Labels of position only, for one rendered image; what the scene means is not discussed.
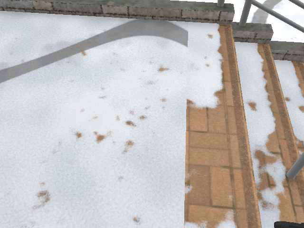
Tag stairs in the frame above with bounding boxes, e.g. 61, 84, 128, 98
235, 42, 304, 228

